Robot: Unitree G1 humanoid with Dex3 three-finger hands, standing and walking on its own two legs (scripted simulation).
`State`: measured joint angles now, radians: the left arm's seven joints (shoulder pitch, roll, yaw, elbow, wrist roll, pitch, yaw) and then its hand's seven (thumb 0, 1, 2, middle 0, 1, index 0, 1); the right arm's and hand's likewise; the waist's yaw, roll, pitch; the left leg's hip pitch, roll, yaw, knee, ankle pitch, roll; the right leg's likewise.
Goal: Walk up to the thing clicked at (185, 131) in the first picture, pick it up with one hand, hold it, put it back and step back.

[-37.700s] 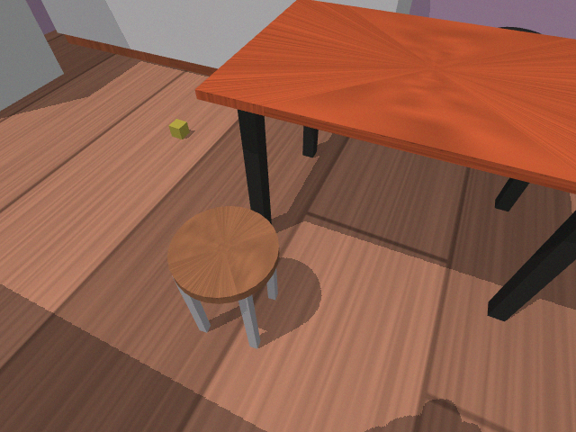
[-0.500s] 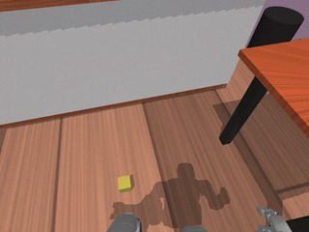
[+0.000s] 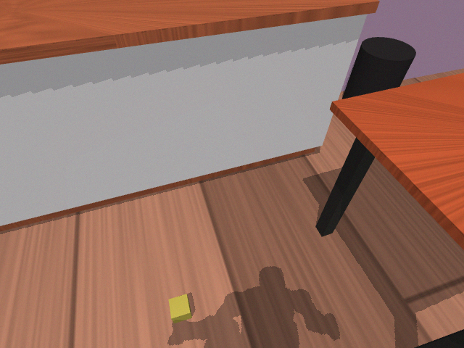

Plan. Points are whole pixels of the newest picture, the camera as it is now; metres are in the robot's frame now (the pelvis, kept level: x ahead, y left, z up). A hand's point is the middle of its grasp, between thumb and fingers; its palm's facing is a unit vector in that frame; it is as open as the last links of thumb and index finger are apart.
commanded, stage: stand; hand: left
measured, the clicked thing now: (180, 308) +0.39 +0.20 -0.74
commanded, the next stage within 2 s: walk up in 0.48 s
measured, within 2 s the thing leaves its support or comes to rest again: neither
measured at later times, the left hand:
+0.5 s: hand out of the picture +0.09 +0.26 -0.16, palm faces -0.03 -0.94 -0.33, open 7.4 cm
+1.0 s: hand out of the picture -0.04 +0.23 -0.15, palm faces +0.03 -0.90 -0.44, open 7.4 cm
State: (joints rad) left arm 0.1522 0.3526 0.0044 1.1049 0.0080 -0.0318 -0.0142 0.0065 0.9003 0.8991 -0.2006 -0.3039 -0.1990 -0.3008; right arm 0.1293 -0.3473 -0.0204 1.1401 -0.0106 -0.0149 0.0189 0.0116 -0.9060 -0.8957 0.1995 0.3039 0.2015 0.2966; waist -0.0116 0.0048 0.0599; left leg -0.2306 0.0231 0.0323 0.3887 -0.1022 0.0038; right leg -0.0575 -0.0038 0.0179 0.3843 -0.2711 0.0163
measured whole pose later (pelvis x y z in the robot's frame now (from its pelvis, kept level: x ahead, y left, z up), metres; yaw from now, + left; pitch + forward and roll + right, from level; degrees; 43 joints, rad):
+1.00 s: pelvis -0.10 -0.05 -0.01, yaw +3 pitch -1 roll +2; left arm 0.16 0.34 0.06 0.87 0.04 0.03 0.02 0.01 0.90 0.90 -0.20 -0.30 -0.20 -0.30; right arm 0.13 -0.43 -0.05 0.94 0.00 0.08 -0.02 0.01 -0.91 -0.90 0.20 0.30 0.20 0.30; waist 0.03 0.05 0.19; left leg -0.45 -0.11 -0.13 1.16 -0.50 -0.02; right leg -0.34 -0.03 -0.04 0.63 -0.28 -0.03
